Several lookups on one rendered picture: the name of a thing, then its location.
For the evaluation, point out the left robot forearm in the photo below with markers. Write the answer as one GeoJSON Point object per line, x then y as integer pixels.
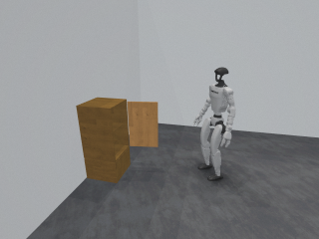
{"type": "Point", "coordinates": [230, 118]}

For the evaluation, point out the right robot shin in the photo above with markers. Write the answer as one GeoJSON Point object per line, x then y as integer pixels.
{"type": "Point", "coordinates": [206, 154]}

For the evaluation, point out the robot right hand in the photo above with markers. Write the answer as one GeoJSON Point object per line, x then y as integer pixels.
{"type": "Point", "coordinates": [197, 120]}

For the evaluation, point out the robot shin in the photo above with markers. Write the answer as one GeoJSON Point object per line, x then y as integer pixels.
{"type": "Point", "coordinates": [206, 154]}
{"type": "Point", "coordinates": [216, 162]}

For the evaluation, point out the right robot upper arm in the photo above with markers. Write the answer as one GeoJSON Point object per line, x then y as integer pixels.
{"type": "Point", "coordinates": [209, 99]}

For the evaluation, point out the right robot forearm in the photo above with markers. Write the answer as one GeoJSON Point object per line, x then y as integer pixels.
{"type": "Point", "coordinates": [204, 109]}

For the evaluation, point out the left robot upper arm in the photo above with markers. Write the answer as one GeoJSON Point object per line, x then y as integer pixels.
{"type": "Point", "coordinates": [228, 92]}

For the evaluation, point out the robot left hand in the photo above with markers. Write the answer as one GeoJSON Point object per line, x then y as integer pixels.
{"type": "Point", "coordinates": [227, 135]}

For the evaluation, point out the cupboard door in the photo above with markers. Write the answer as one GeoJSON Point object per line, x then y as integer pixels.
{"type": "Point", "coordinates": [143, 120]}

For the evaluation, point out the left robot shin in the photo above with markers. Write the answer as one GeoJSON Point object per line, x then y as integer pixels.
{"type": "Point", "coordinates": [216, 162]}

